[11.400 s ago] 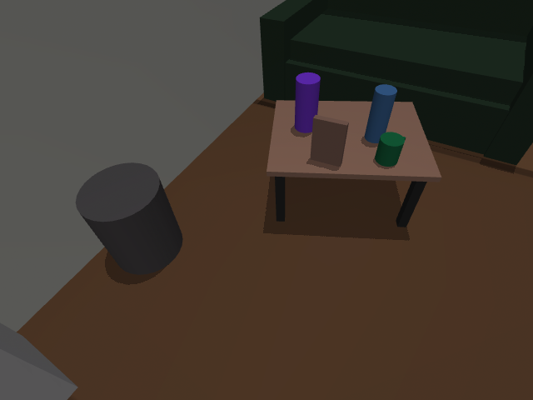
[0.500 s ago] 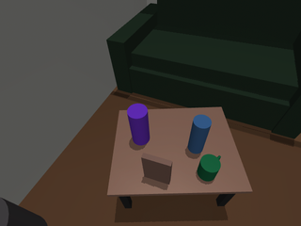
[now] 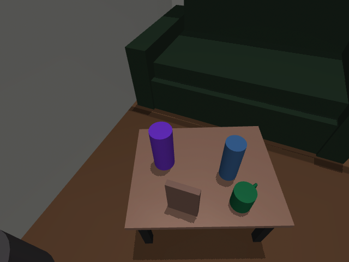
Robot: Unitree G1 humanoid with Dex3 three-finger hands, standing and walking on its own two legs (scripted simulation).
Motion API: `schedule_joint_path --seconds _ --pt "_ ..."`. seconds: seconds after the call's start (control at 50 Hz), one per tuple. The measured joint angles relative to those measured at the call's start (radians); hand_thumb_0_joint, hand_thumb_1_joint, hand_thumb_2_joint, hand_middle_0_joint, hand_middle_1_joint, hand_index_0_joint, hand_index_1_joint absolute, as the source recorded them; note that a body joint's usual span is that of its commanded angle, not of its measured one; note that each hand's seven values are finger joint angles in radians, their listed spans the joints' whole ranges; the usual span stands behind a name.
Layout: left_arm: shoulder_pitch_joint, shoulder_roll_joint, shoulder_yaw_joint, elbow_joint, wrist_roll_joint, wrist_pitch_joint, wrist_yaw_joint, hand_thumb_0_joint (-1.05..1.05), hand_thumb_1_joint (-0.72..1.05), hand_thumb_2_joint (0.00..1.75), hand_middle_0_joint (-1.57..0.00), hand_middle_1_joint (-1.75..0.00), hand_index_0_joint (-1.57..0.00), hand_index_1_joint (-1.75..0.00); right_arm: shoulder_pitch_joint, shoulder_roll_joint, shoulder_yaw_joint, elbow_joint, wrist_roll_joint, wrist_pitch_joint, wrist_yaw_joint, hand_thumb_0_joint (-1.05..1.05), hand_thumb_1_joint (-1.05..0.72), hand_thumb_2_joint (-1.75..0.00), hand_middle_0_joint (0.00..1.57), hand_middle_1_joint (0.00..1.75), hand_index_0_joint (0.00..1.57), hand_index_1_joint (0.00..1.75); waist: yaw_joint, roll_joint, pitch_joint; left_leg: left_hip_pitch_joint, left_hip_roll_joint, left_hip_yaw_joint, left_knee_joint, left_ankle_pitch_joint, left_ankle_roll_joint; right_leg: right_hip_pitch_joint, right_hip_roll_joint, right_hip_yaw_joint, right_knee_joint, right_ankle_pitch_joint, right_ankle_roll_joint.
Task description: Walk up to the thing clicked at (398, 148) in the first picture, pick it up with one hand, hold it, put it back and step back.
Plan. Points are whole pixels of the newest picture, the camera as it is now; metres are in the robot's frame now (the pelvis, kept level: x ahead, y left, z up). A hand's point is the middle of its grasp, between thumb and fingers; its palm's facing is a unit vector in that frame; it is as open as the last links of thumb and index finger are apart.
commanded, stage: stand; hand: right
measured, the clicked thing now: (245, 195) +0.44 -0.25 -0.37
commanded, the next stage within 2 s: go down in 0.68 s
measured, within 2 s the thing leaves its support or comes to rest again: neither
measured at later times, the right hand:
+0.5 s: hand out of the picture +0.07 -0.25 -0.16, palm faces -0.03 +0.94 -0.34, open 7.3 cm
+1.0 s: hand out of the picture +0.15 -0.25 -0.16, palm faces +0.06 +0.94 -0.33, open 10.4 cm
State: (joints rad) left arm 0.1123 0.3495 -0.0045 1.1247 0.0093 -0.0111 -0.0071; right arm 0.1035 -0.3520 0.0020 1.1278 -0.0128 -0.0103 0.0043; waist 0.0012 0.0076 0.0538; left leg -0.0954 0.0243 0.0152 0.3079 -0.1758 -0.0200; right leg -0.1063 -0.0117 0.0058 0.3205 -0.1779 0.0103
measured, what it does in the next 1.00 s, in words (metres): stands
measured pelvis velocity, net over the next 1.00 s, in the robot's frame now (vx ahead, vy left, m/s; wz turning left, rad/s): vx -0.01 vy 0.00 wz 0.00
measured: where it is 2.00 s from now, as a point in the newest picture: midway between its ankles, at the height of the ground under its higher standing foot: outside the picture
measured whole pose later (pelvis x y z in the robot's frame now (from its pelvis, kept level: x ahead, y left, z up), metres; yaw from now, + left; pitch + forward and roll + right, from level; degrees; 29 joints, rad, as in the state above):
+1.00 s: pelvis -0.01 +0.00 -0.01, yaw +0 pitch +4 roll +0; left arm 0.19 0.27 0.02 0.84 -0.03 -0.04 0.04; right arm -0.05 -0.34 -0.16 1.05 -0.05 0.00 0.02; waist 0.02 0.01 0.04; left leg -0.32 0.01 0.02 0.50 -0.24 -0.01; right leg -0.34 -0.02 0.01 0.51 -0.24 0.01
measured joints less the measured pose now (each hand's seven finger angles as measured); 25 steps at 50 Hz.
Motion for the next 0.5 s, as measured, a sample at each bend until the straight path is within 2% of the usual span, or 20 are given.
schedule_joint_path --seconds 0.5 --pt "0.01 0.0 0.0 0.0 0.002 -0.001 0.001 0.01 0.91 0.9 -0.2 -0.3 -0.21 -0.3 0.007 0.0 -0.002 -0.001 0.0 0.004 0.0 0.0 -0.91 -0.9 0.2 0.3 0.21 0.3 0.0 -0.002 0.002 -0.001 0.0 -0.004 0.002 0.0 0.001 0.003 -0.001 -0.004 -0.003 0.002 0.0"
